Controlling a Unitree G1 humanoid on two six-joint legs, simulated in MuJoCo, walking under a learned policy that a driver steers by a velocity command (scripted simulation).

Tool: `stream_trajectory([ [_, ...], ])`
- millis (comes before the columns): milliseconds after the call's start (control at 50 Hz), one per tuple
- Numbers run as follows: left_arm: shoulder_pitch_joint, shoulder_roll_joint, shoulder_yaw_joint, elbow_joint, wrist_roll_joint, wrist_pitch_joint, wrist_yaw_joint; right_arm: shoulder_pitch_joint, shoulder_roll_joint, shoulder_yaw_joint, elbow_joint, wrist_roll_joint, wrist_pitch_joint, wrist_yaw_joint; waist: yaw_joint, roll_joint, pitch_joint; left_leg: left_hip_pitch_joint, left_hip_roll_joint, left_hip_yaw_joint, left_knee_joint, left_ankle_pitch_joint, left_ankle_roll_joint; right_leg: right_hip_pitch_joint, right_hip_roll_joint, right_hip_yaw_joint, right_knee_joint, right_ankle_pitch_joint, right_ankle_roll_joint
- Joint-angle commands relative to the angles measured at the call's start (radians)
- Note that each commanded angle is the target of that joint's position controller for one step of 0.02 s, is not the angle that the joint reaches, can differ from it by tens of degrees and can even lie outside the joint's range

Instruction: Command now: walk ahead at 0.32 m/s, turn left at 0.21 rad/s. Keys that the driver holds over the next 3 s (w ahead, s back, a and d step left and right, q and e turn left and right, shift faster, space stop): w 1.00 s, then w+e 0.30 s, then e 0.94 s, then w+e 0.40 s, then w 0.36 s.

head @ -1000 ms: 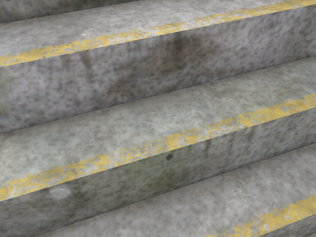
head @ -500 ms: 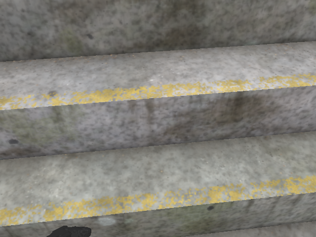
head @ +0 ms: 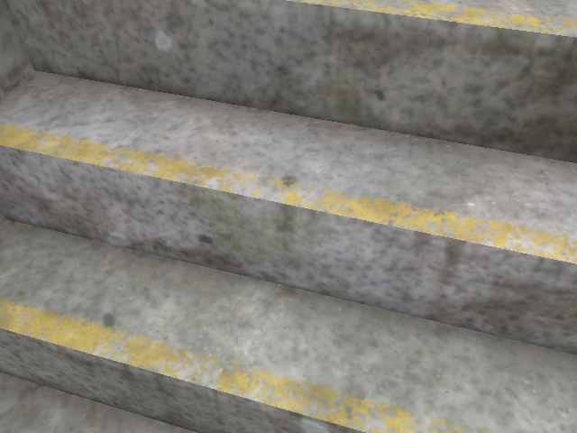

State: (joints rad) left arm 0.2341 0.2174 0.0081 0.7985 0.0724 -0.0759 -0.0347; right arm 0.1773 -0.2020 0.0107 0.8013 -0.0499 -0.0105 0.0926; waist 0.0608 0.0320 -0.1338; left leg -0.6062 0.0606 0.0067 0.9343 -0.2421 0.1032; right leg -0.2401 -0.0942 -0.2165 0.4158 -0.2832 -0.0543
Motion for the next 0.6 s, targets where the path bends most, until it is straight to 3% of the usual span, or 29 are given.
stream_trajectory([
  [20,-0.188,0.124,0.033,-0.050,0.000,-0.013,-0.023,0.125,-0.106,-0.048,-0.010,0.027,-0.032,-0.013,-0.106,-0.123,0.045,0.281,-0.069,0.072,-0.478,0.044,0.021,0.002,-0.204,0.153,-0.028,0.046,-0.240],
  [40,-0.072,0.091,0.032,0.005,0.025,0.000,-0.038,0.193,-0.136,-0.070,0.023,0.020,-0.051,-0.032,-0.088,-0.065,-0.014,0.429,-0.076,0.044,-0.539,0.093,0.026,-0.003,-0.154,0.089,0.166,0.156,-0.195],
  [60,0.014,0.009,0.016,0.044,0.037,0.014,-0.066,0.371,-0.222,-0.107,0.083,0.003,-0.060,-0.054,-0.093,0.106,-0.076,0.686,0.026,-0.137,-0.483,0.434,0.150,-0.258,-0.041,0.046,0.493,0.121,-0.113],
  [80,0.035,-0.032,-0.009,0.001,0.030,0.000,-0.095,0.564,-0.357,-0.155,0.129,0.019,-0.045,-0.066,-0.162,0.295,-0.119,0.965,0.257,-0.547,-0.598,0.510,0.383,-0.698,0.099,0.104,0.811,-0.150,-0.035],
  [100,-0.068,-0.034,-0.014,0.031,-0.012,-0.003,-0.104,0.617,-0.265,-0.135,0.167,-0.016,-0.041,-0.054,-0.269,0.269,-0.008,0.887,0.305,-0.757,-0.644,0.104,0.395,-0.964,0.190,0.335,1.447,-0.158,-0.057],
  [120,-0.159,-0.053,-0.014,0.040,-0.053,-0.011,-0.081,0.625,-0.167,-0.106,0.241,-0.048,-0.036,-0.026,-0.267,0.242,0.125,0.778,0.270,-0.692,-0.606,-0.111,0.314,-1.246,0.220,0.433,1.876,-0.064,-0.150],
  [140,-0.212,-0.023,0.001,0.028,-0.066,-0.024,-0.061,0.573,-0.090,-0.077,0.260,-0.063,-0.023,-0.016,-0.220,0.094,0.158,0.715,0.256,-0.555,-0.582,-0.104,0.240,-1.357,0.193,0.413,1.989,0.011,-0.217],
  [180,-0.252,-0.081,-0.039,-0.063,-0.053,-0.002,-0.058,0.438,0.037,-0.010,0.297,-0.047,-0.007,0.001,-0.110,-0.012,0.137,0.554,0.273,-0.422,-0.592,0.025,0.193,-1.384,0.130,0.420,2.035,0.107,-0.308],
  [200,-0.217,-0.105,-0.054,-0.084,-0.050,0.017,-0.070,0.341,0.063,0.013,0.289,-0.041,0.001,-0.002,-0.057,0.026,0.101,0.454,0.267,-0.370,-0.634,0.058,0.194,-1.377,0.122,0.384,2.175,0.057,-0.311],
  [220,-0.215,-0.101,-0.059,-0.105,-0.045,0.034,-0.072,0.269,0.068,0.026,0.277,-0.045,-0.004,-0.009,-0.014,0.025,0.091,0.392,0.254,-0.313,-0.677,0.043,0.191,-1.373,0.114,0.360,2.183,0.027,-0.300],
  [240,-0.267,-0.090,-0.063,-0.139,-0.047,0.048,-0.067,0.210,0.059,0.030,0.264,-0.065,-0.022,-0.011,0.021,0.004,0.091,0.283,0.218,-0.203,-0.733,0.045,0.168,-1.296,0.084,0.293,2.061,0.049,-0.290],
  [260,-0.341,-0.020,-0.051,-0.186,-0.057,0.065,-0.061,0.173,0.006,0.019,0.241,-0.086,-0.045,0.000,0.035,-0.063,0.075,0.161,0.164,-0.103,-0.804,0.099,0.146,-1.114,0.042,0.216,1.750,0.153,-0.274],
  [280,-0.363,0.010,-0.043,-0.188,-0.070,0.079,-0.053,0.087,-0.064,0.001,0.181,-0.077,-0.061,-0.002,0.057,-0.017,0.054,-0.023,0.097,-0.017,-0.871,0.189,0.140,-0.857,0.021,0.155,1.540,0.212,-0.254],
  [300,-0.482,0.062,-0.039,-0.227,-0.073,0.119,-0.043,0.051,-0.157,-0.015,0.148,-0.034,-0.066,0.016,0.069,0.037,0.028,-0.237,0.087,-0.006,-1.059,0.464,0.191,-0.501,0.070,0.066,1.263,-0.004,-0.161],
  [320,-0.580,0.033,-0.061,-0.264,-0.080,0.167,-0.061,0.233,-0.219,-0.020,0.251,-0.016,-0.057,0.046,0.052,0.151,0.021,-0.224,0.163,-0.090,-1.055,0.940,0.309,-0.400,0.156,-0.016,1.209,-0.130,-0.097],
  [340,-0.423,0.013,-0.059,-0.199,-0.090,0.183,-0.089,0.270,-0.246,-0.026,0.269,0.006,-0.072,0.067,0.085,0.182,0.023,-0.002,0.192,-0.048,-0.865,1.610,0.310,-0.472,0.205,-0.050,1.201,-0.130,-0.084],
  [360,-0.344,0.017,-0.066,-0.153,-0.075,0.188,-0.075,0.373,-0.257,-0.040,0.281,0.025,-0.089,0.070,0.030,0.165,-0.072,0.292,0.242,-0.058,-0.705,2.070,0.324,-0.500,0.233,-0.051,0.961,-0.140,-0.086],
  [380,-0.433,0.017,-0.070,-0.144,-0.103,0.189,-0.066,0.653,-0.198,-0.019,0.345,-0.038,-0.090,0.081,-0.119,0.126,-0.250,0.381,0.241,-0.082,-0.623,2.281,0.324,-0.395,0.248,-0.059,0.871,-0.114,-0.118],
  [400,-0.125,-0.083,-0.062,0.000,-0.127,0.096,0.031,0.526,-0.151,-0.055,0.327,0.152,-0.129,-0.087,-0.020,0.029,-0.308,0.495,0.120,0.042,-0.372,1.830,0.109,-0.171,0.225,0.014,0.831,-0.320,-0.127],
  [420,0.038,-0.083,-0.059,0.092,-0.156,0.078,0.067,0.519,-0.193,-0.056,0.318,0.155,-0.161,-0.131,0.017,0.018,-0.398,0.412,0.132,-0.005,-0.313,1.645,0.124,-0.026,0.265,0.051,0.759,-0.378,-0.094],
  [440,0.156,-0.038,-0.042,0.170,-0.139,0.083,0.084,0.394,-0.197,-0.063,0.278,0.133,-0.184,-0.134,0.080,0.029,-0.366,0.325,0.122,-0.037,-0.214,1.477,0.157,0.072,0.260,0.078,0.690,-0.336,-0.076],
  [460,0.203,0.066,-0.001,0.242,-0.115,0.097,0.100,0.194,-0.129,-0.057,0.212,0.101,-0.184,-0.122,0.137,-0.164,-0.220,0.095,-0.020,-0.015,0.116,1.003,0.118,0.075,0.138,0.360,0.447,-0.400,-0.149],
  [480,0.096,0.142,0.034,0.239,-0.042,0.107,0.117,0.036,0.035,-0.039,0.113,0.018,-0.159,-0.093,0.088,-0.239,-0.076,-0.192,-0.160,-0.114,0.847,0.354,0.068,-0.052,-0.069,0.782,0.177,-0.506,-0.268],
  [500,0.012,0.087,0.035,0.221,0.006,0.107,0.122,-0.064,0.085,-0.031,0.002,-0.001,-0.141,-0.074,0.072,-0.107,0.007,-0.368,-0.212,-0.211,1.213,0.250,0.082,-0.184,-0.113,0.924,0.064,-0.632,-0.303],
  [520,-0.049,0.043,0.031,0.248,0.000,0.088,0.113,-0.147,0.170,-0.002,-0.100,-0.002,-0.123,-0.068,-0.013,-0.094,0.169,-0.531,-0.194,-0.239,1.296,0.218,0.096,-0.303,-0.142,0.897,0.041,-0.721,-0.251],
  [540,-0.042,-0.032,0.021,0.285,-0.008,0.061,0.093,-0.133,0.200,0.020,-0.146,-0.007,-0.112,-0.071,-0.072,-0.060,0.239,-0.609,-0.161,-0.261,1.286,0.166,0.099,-0.350,-0.135,0.810,0.030,-0.670,-0.189],
  [560,-0.076,-0.085,0.011,0.293,-0.005,0.029,0.074,-0.038,0.159,0.019,-0.136,-0.016,-0.111,-0.076,-0.135,0.000,0.245,-0.602,-0.145,-0.257,1.235,0.138,0.084,-0.364,-0.105,0.697,0.004,-0.555,-0.136],
  [580,-0.118,-0.100,0.004,0.278,-0.014,0.009,0.068,0.054,0.111,0.009,-0.102,-0.001,-0.099,-0.084,-0.172,0.010,0.246,-0.574,-0.146,-0.235,1.226,0.134,0.052,-0.384,-0.105,0.629,-0.013,-0.433,-0.135],
  [600,-0.115,-0.082,0.003,0.283,-0.029,-0.014,0.071,0.088,0.104,0.013,-0.105,0.003,-0.086,-0.092,-0.206,0.008,0.264,-0.558,-0.115,-0.234,1.162,0.144,0.028,-0.414,-0.109,0.558,-0.034,-0.332,-0.125],
])
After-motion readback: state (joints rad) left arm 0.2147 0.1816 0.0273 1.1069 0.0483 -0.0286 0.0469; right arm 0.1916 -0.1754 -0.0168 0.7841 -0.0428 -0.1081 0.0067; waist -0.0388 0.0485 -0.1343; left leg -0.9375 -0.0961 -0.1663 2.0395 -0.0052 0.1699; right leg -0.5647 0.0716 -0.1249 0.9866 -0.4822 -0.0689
